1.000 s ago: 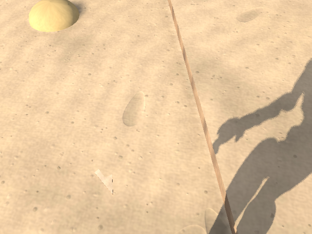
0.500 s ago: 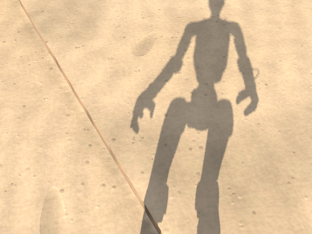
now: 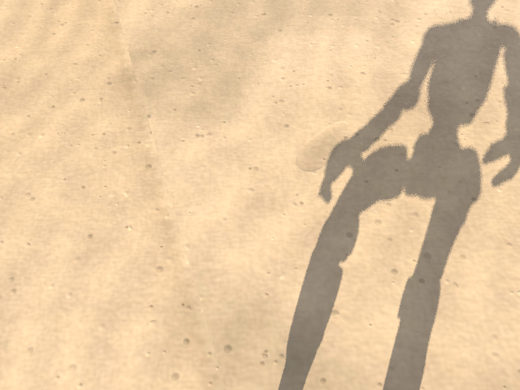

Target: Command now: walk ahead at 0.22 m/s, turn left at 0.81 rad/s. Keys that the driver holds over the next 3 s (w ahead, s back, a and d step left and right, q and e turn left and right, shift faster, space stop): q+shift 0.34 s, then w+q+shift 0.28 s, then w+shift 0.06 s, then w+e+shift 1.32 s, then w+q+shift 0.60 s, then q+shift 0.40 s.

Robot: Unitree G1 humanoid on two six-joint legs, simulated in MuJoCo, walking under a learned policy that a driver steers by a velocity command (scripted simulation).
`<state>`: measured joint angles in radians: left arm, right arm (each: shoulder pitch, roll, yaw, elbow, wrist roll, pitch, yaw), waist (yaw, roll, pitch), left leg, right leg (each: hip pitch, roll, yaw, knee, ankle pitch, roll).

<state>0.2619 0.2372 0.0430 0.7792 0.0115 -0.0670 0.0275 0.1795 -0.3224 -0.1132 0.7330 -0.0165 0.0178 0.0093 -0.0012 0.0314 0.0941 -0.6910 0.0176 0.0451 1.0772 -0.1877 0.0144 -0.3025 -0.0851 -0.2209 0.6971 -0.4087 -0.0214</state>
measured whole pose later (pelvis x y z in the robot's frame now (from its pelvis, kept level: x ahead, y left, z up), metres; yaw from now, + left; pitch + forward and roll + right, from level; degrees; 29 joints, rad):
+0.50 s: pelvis +0.19 -0.02 +0.02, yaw +28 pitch +1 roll -1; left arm 0.02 0.26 0.01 0.60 0.07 -0.01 -0.02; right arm 0.19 -0.32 -0.08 0.56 -0.03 0.01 0.01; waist -0.05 0.01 0.04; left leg -0.36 -0.18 -0.19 0.42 -0.05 0.08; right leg -0.56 0.01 0.09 0.90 -0.33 0.04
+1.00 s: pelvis +0.36 +0.10 +0.00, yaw +35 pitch +4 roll -2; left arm 0.60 0.27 0.07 0.88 0.03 -0.04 0.01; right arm 0.02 -0.30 -0.02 0.62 -0.02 -0.02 0.08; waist 0.18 0.06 -0.04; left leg -0.41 0.06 -0.10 0.47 0.01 -0.02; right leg 0.00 -0.01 0.00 0.43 -0.50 0.02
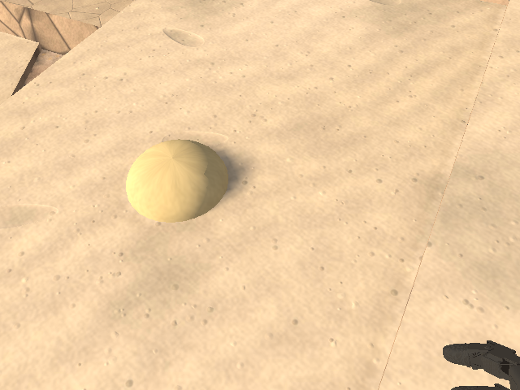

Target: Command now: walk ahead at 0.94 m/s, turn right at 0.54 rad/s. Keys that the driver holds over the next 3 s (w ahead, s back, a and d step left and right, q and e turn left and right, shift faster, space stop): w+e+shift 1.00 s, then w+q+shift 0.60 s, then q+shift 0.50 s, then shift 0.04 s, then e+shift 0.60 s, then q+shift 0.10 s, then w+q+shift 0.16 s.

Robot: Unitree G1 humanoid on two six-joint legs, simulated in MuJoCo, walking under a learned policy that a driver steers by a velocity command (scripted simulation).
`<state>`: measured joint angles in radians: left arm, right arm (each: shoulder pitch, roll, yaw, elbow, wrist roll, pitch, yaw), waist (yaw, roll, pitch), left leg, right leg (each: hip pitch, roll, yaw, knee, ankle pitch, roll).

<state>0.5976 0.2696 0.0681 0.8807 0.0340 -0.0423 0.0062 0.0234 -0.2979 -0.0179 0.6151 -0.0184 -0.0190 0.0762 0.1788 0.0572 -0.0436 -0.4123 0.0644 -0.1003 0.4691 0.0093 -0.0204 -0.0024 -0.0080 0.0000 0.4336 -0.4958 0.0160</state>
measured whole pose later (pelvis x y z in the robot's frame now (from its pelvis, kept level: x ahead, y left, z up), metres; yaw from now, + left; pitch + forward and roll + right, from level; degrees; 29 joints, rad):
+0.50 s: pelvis +0.39 -0.03 -0.08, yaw -25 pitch +1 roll -1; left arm 0.06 0.23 -0.01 0.68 0.01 -0.01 -0.02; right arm 0.44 -0.21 -0.01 0.89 -0.02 -0.05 -0.01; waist 0.03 0.00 0.00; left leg -0.03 0.05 0.11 1.19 -0.33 -0.07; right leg -0.61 0.15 -0.16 1.00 -0.61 -0.32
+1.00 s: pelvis +0.81 -0.17 -0.07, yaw -52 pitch +2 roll +2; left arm 0.16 0.32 0.07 0.62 0.04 -0.01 -0.01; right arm 0.36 -0.28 -0.05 0.76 -0.06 -0.09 -0.01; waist 0.01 -0.05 -0.03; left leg -0.27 0.01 0.09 0.57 -0.33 0.00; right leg -0.82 0.06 0.02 1.97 -0.36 -0.15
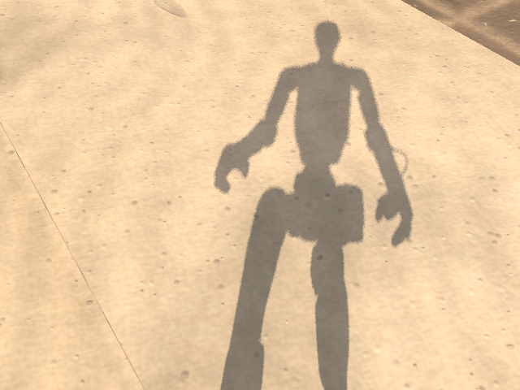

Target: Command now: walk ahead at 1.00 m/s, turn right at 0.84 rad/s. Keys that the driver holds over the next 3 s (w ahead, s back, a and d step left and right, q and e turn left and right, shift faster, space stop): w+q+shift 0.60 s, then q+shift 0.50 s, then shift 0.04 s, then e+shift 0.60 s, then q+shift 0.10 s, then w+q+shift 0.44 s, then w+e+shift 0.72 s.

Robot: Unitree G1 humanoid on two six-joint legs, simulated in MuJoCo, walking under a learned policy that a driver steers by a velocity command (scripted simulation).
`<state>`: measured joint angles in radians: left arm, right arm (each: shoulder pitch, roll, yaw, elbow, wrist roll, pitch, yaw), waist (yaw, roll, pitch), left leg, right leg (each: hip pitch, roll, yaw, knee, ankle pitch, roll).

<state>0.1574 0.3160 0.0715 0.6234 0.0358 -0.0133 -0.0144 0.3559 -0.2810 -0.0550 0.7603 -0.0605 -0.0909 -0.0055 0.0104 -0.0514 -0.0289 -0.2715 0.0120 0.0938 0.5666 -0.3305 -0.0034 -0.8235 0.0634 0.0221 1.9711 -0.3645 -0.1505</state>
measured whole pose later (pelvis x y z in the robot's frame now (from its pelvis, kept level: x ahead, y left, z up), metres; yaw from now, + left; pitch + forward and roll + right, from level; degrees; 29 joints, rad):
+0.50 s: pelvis +0.45 +0.02 +0.08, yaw +6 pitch +2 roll -2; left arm 0.46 0.28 0.07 0.86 0.02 -0.12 0.01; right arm 0.18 -0.28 -0.08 0.69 -0.02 0.00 0.05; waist 0.01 0.03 -0.02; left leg -0.85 0.08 0.02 1.15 -0.10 0.08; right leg 0.04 0.03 -0.22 0.36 -0.43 -0.03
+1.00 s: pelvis +0.85 +0.08 +0.08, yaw +37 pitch +2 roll +0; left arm -0.08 0.25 0.02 0.52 -0.01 -0.10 0.02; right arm 0.29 -0.30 -0.09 0.68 0.04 0.03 -0.05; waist -0.08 -0.03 0.05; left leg -0.22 -0.23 -0.28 0.62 -0.39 0.11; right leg -0.58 0.06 0.19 0.46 0.08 0.08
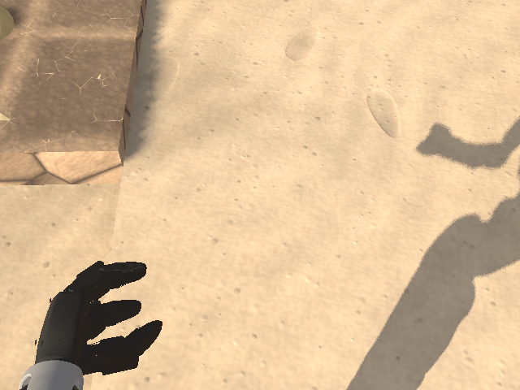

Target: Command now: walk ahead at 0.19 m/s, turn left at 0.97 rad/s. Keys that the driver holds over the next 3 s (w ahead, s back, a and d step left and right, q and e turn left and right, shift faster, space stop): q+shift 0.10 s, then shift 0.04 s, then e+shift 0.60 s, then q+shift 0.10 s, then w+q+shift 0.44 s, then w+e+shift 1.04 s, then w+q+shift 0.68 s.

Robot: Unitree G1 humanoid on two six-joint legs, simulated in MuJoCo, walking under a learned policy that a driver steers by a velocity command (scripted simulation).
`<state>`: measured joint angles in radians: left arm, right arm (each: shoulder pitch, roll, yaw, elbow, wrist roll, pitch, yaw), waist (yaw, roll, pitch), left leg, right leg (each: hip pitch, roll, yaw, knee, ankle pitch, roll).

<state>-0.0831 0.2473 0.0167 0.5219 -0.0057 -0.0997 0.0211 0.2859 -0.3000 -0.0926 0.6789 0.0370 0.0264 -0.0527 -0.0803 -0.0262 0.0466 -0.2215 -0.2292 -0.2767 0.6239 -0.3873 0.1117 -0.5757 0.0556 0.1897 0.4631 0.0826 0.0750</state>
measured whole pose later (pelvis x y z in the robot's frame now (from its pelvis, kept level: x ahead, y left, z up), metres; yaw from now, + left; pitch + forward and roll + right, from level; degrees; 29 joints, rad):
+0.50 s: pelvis +0.07 -0.03 +0.01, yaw +2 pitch +1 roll +0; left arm 0.28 0.31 0.10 0.70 -0.03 0.05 0.03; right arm 0.14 -0.21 -0.02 0.63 -0.03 0.02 -0.04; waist 0.03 -0.03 0.02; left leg -0.28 0.02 0.03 0.52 -0.26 0.01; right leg -0.63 0.04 0.04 1.15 -0.39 0.07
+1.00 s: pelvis +0.10 -0.10 +0.02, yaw -11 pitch +3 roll +1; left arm 0.23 0.23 0.03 0.65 0.01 -0.04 0.03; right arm 0.27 -0.30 -0.09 0.75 0.03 0.02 -0.01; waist -0.03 0.02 -0.07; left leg -0.62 0.02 -0.02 1.15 -0.23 -0.03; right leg -0.23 -0.01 -0.07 0.42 -0.25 -0.06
